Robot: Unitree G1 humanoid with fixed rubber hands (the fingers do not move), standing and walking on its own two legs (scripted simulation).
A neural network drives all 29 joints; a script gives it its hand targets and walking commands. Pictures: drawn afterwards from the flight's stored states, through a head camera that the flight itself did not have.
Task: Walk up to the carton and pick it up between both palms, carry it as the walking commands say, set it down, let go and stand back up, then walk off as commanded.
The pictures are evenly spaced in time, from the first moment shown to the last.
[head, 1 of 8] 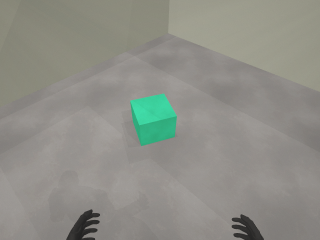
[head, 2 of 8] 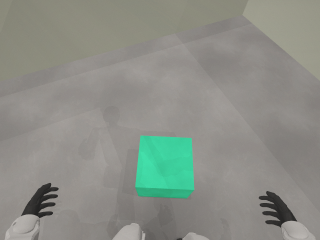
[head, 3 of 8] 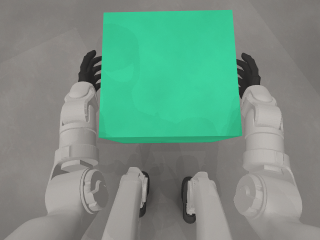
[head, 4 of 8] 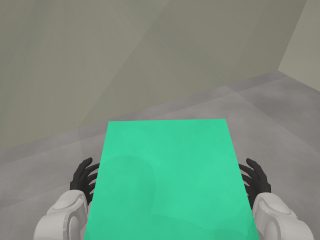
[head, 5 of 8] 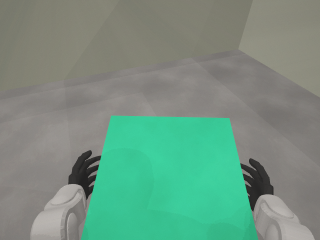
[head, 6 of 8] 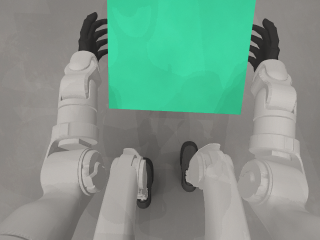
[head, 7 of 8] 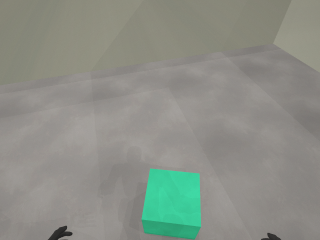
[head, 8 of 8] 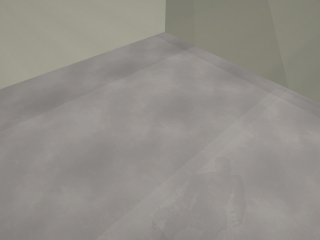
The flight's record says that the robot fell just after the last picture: no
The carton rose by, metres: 0.69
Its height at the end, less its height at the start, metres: +0.00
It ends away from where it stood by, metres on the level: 0.83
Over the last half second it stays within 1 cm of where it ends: yes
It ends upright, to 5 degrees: yes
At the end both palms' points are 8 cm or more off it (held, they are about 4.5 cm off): yes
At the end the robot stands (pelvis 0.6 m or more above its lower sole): yes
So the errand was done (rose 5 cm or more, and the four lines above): yes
